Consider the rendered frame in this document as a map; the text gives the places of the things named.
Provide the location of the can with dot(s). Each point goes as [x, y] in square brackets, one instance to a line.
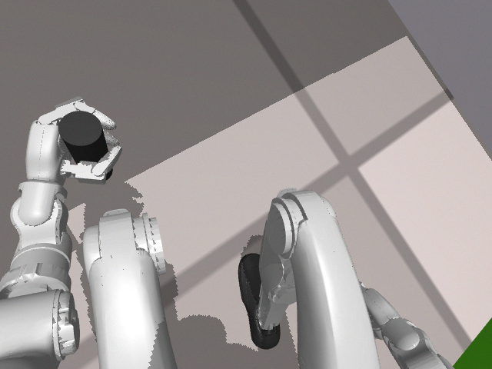
[83, 135]

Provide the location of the left robot arm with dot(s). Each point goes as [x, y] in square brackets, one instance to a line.
[39, 324]

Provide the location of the right robot arm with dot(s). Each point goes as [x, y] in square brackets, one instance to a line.
[411, 347]

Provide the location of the right robot hand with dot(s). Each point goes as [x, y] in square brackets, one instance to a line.
[379, 309]

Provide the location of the right robot foot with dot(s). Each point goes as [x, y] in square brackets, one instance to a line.
[250, 285]

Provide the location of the left robot hand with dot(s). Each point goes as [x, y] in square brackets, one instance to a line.
[47, 157]

